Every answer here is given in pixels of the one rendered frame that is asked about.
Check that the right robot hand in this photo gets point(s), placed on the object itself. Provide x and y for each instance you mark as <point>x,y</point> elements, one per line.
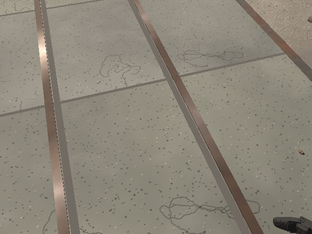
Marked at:
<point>298,225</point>

